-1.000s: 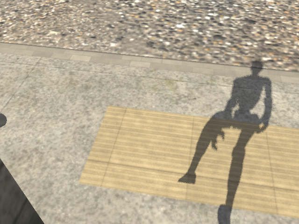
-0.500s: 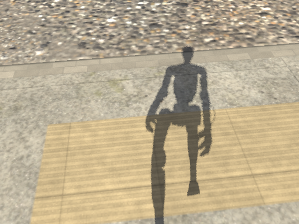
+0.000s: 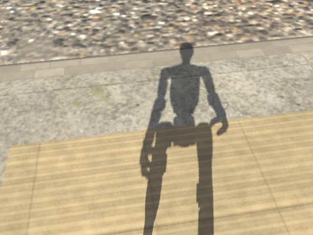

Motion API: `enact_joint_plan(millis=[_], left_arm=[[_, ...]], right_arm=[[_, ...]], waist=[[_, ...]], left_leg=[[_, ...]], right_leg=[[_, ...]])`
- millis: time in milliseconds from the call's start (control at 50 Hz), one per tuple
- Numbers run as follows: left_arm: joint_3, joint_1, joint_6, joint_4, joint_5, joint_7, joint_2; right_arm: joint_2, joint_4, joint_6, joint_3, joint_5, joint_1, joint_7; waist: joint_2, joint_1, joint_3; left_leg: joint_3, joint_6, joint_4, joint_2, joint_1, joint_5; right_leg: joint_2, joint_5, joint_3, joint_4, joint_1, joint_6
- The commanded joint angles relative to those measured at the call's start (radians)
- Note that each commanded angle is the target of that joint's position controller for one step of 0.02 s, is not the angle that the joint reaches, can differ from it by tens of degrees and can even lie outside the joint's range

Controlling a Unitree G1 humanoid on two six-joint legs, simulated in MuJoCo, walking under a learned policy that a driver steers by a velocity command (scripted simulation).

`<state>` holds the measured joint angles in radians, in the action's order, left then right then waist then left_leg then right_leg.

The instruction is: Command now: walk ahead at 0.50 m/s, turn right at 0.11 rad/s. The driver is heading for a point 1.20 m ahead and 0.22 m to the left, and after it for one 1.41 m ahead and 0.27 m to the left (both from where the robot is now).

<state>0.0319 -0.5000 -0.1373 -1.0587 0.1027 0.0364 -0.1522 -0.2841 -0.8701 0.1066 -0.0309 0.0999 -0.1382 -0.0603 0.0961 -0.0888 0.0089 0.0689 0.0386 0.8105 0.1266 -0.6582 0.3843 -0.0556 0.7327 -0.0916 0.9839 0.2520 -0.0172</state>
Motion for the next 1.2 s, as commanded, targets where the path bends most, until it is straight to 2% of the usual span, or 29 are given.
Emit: enact_joint_plan(millis=[20,40,60,100,120,140,160,180,200,220,240,260,320,380,460,520,540,560,580,620,660,700,980,1040,1060,1080,1100,1140,1200], left_arm=[[-0.009,0.106,-0.023,0.104,-0.014,0.002,-0.154],[-0.068,0.125,0.043,0.071,-0.215,-0.082,-0.169],[-0.073,0.063,0.079,0.053,-0.19,-0.115,-0.2],[-0.091,0.015,0.095,-0.008,-0.129,-0.108,-0.158],[-0.099,0.002,0.07,-0.034,-0.123,-0.091,-0.107],[-0.068,-0.096,0.055,-0.016,-0.15,-0.059,0.006],[-0.074,0.0,0.039,0.046,-0.17,-0.052,-0.065],[-0.082,0.132,0.036,0.109,-0.177,-0.052,-0.082],[-0.061,0.204,0.038,0.182,-0.203,-0.073,-0.029],[-0.065,0.284,0.061,0.193,-0.195,-0.097,-0.043],[-0.075,0.321,0.077,0.205,-0.196,-0.102,-0.07],[-0.079,0.317,0.085,0.198,-0.162,-0.096,-0.057],[-0.093,0.347,0.066,0.231,-0.099,-0.087,-0.052],[-0.081,0.473,0.071,0.271,-0.127,-0.06,-0.035],[-0.085,0.624,0.068,0.307,-0.137,-0.035,-0.071],[-0.104,0.539,0.054,0.278,-0.122,-0.024,-0.101],[-0.13,0.37,0.053,0.222,-0.109,-0.026,-0.149],[-0.16,0.147,0.054,0.175,-0.1,-0.03,-0.246],[-0.161,0.043,0.054,0.145,-0.107,-0.024,-0.286],[-0.137,0.181,0.059,0.181,-0.11,-0.037,-0.198],[-0.12,0.333,0.05,0.213,-0.101,-0.033,-0.143],[-0.113,0.328,0.04,0.191,-0.1,-0.027,-0.113],[-0.134,0.086,0.045,0.045,-0.131,-0.051,-0.195],[-0.141,0.133,0.057,0.054,-0.131,-0.053,-0.211],[-0.134,0.167,0.057,0.072,-0.124,-0.052,-0.192],[-0.106,0.089,0.042,0.086,-0.122,-0.041,-0.109],[-0.092,0.067,0.018,0.075,-0.123,-0.028,-0.095],[-0.122,0.23,0.001,0.114,-0.154,-0.03,-0.198],[-0.134,0.257,0.03,0.125,-0.125,-0.056,-0.154]], right_arm=[[-0.102,0.035,-0.012,-0.009,0.007,0.0,0.018],[-0.051,0.087,-0.022,-0.008,-0.205,0.141,0.027],[-0.044,0.086,-0.024,-0.004,-0.223,0.14,0.018],[-0.067,-0.03,-0.028,-0.036,-0.167,-0.16,0.001],[-0.117,-0.116,-0.049,-0.062,-0.136,-0.415,0.005],[-0.147,-0.158,-0.042,-0.064,-0.123,-0.503,-0.001],[-0.129,-0.158,-0.059,-0.07,-0.151,-0.509,0.006],[-0.086,-0.16,-0.074,-0.059,-0.139,-0.525,0.006],[-0.174,-0.172,-0.081,-0.078,-0.11,-0.437,0.023],[-0.101,-0.117,-0.076,-0.053,-0.09,-0.271,0.037],[-0.018,-0.097,-0.048,-0.019,-0.067,-0.154,0.045],[0.012,-0.065,-0.034,-0.001,-0.063,-0.03,0.051],[-0.034,-0.078,-0.027,-0.014,-0.086,-0.047,0.096],[-0.062,-0.106,-0.025,-0.035,-0.134,-0.146,0.118],[-0.048,-0.132,-0.039,-0.064,-0.14,-0.267,0.102],[-0.049,-0.132,-0.046,-0.071,-0.141,-0.261,0.092],[-0.038,-0.117,-0.041,-0.069,-0.137,-0.221,0.085],[-0.005,-0.086,-0.026,-0.058,-0.112,-0.191,0.077],[0.067,-0.073,0.0,-0.031,-0.113,-0.26,0.057],[-0.044,-0.041,0.014,-0.067,-0.146,-0.098,0.055],[-0.03,-0.031,-0.004,-0.074,-0.122,-0.059,0.086],[-0.009,-0.033,-0.022,-0.078,-0.12,-0.081,0.095],[0.008,0.098,-0.014,-0.046,-0.129,0.32,0.037],[-0.05,0.048,-0.002,-0.073,-0.117,0.138,0.027],[-0.103,-0.008,-0.001,-0.097,-0.108,-0.053,0.031],[-0.193,-0.033,-0.006,-0.117,-0.089,-0.229,0.039],[-0.156,-0.046,-0.015,-0.099,-0.104,-0.282,0.042],[-0.068,0.002,-0.017,-0.069,-0.108,-0.096,0.049],[-0.003,0.0,0.001,-0.05,-0.095,-0.001,0.037]], waist=[[-0.096,0.082,-0.158],[-0.088,0.009,-0.2],[-0.068,-0.018,-0.198],[-0.064,0.103,-0.012],[0.052,0.19,0.093],[0.257,0.179,0.258],[0.273,0.243,0.347],[0.181,0.28,0.31],[0.032,0.196,0.302],[-0.105,0.139,0.166],[-0.134,0.078,0.053],[-0.149,0.024,-0.031],[0.022,0.024,-0.007],[-0.002,0.067,0.03],[-0.057,0.149,-0.06],[-0.031,0.084,0.007],[-0.048,0.011,0.106],[-0.175,-0.062,0.253],[-0.389,-0.036,0.381],[-0.251,-0.024,0.166],[-0.127,0.06,0.087],[-0.148,0.1,0.086],[-0.187,0.02,-0.058],[-0.197,0.125,0.048],[-0.172,0.201,0.158],[0.016,0.211,0.335],[0.158,0.21,0.449],[0.032,0.178,0.208],[-0.03,0.085,0.082]], left_leg=[[-0.009,-0.036,-0.189,0.02,0.283,0.002],[0.029,-0.021,-0.405,0.004,0.086,-0.027],[0.05,-0.002,-0.529,0.029,0.054,-0.004],[-0.041,0.061,-0.584,0.008,0.444,0.186],[-0.033,0.12,-0.419,0.058,0.817,0.466],[0.002,0.18,-0.044,0.168,1.251,0.489],[0.122,0.2,-0.039,0.204,1.251,0.213],[0.228,0.237,-0.165,0.236,1.179,-0.117],[0.495,0.294,-0.39,0.336,1.0,-0.73],[0.586,0.302,-0.506,0.348,0.773,-0.886],[0.58,0.246,-0.482,0.345,0.552,-0.862],[0.449,0.213,-0.482,0.269,0.313,-0.68],[0.094,0.172,-0.529,0.061,0.108,-0.382],[0.08,0.184,-0.541,0.088,0.259,-0.312],[0.133,0.178,-0.508,0.144,0.522,-0.37],[0.071,0.138,-0.372,0.087,0.56,-0.116],[0.014,0.109,-0.195,0.033,0.471,0.008],[-0.065,0.052,0.154,-0.061,0.193,-0.218],[-0.01,0.014,0.46,-0.183,-0.099,-0.888],[0.038,0.04,0.552,-0.102,-0.311,-0.804],[0.018,0.03,0.41,-0.029,-0.166,-0.65],[0.01,0.019,0.323,-0.008,-0.061,-0.609],[-0.073,0.03,-0.301,-0.076,0.008,-0.382],[-0.13,0.081,-0.355,-0.141,0.308,-0.44],[-0.069,0.124,-0.307,-0.089,0.601,-0.372],[0.296,0.267,-0.307,0.168,1.051,-0.422],[0.624,0.327,-0.462,0.281,1.136,-0.511],[0.392,0.244,-0.512,0.208,0.888,-0.559],[0.207,0.201,-0.604,0.117,0.566,-0.409]], right_leg=[[0.256,-0.188,0.256,-0.133,0.341,-0.151],[0.2,-0.377,0.315,-0.076,0.151,-0.153],[0.223,-0.469,0.339,0.032,0.013,-0.141],[0.176,-0.615,0.268,0.396,0.06,-0.14],[0.05,-0.306,0.204,0.771,0.341,-0.083],[-0.048,0.243,0.186,1.218,0.793,-0.043],[0.024,0.157,0.214,1.305,0.955,-0.03],[0.033,0.069,0.188,1.31,1.08,-0.037],[0.109,-0.142,0.15,1.096,1.06,-0.036],[0.147,-0.223,0.118,1.024,1.031,-0.023],[0.183,-0.417,0.218,0.798,0.967,-0.048],[0.198,-0.506,0.217,0.629,0.834,-0.02],[0.157,-0.744,0.143,0.074,0.428,0.037],[0.11,-0.81,0.104,-0.188,0.325,0.054],[0.108,-0.683,0.098,-0.366,0.453,-0.005],[0.036,-0.621,0.03,-0.486,0.208,-0.069],[0.045,-0.691,0.066,-0.446,-0.046,-0.108],[0.233,-0.828,0.306,-0.422,-0.415,-0.203],[0.43,-0.667,0.74,-0.582,-0.65,-0.329],[0.391,-0.514,0.624,-0.666,-0.504,-0.274],[0.317,-0.672,0.454,-0.724,-0.233,-0.227],[0.277,-0.734,0.368,-0.761,-0.132,-0.212],[0.295,-0.864,0.212,-0.739,-0.262,-0.165],[0.261,-1.209,0.164,-0.539,-0.275,-0.127],[0.214,-1.182,0.13,-0.328,-0.132,-0.098],[0.082,-0.84,0.063,0.077,0.279,-0.022],[0.002,-0.19,0.174,0.301,0.431,-0.018],[0.117,-0.302,0.186,0.362,0.552,-0.051],[0.196,-0.444,0.171,0.193,0.4,-0.048]])
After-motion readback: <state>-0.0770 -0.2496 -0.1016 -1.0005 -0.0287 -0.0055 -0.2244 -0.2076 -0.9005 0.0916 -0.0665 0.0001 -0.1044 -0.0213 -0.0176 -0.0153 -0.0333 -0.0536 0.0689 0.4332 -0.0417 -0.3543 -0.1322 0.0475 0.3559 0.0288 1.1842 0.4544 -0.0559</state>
